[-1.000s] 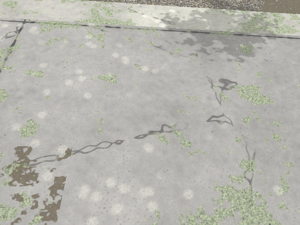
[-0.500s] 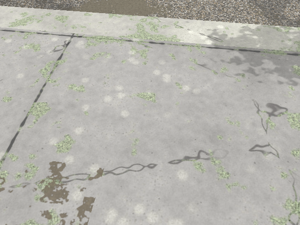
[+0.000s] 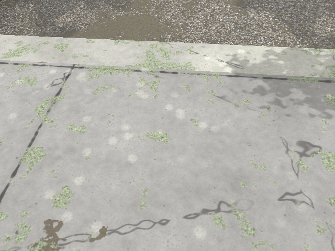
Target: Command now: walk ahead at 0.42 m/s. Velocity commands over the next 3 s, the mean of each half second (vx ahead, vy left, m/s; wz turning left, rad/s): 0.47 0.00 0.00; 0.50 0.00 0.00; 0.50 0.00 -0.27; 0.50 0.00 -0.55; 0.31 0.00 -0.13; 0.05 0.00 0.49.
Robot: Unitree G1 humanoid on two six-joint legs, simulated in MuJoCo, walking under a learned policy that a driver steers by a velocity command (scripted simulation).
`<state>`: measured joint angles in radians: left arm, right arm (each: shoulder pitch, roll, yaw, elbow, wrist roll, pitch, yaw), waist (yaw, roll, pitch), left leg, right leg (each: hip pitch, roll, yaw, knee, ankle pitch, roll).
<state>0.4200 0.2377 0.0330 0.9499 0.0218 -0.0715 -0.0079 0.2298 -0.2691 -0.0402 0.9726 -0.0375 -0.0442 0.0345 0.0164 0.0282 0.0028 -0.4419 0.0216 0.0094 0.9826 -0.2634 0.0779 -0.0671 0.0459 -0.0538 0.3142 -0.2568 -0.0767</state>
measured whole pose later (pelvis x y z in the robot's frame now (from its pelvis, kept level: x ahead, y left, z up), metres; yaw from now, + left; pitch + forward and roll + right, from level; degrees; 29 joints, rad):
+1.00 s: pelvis +0.54 -0.02 -0.01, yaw +0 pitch +0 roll +0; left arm 0.18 0.22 0.05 0.95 0.02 -0.07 -0.01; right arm 0.33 -0.22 -0.05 1.03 -0.02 -0.08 0.00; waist -0.02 0.02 0.06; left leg -0.35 0.01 0.00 1.16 -0.33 0.09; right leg -0.28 0.05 -0.11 0.46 -0.17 -0.09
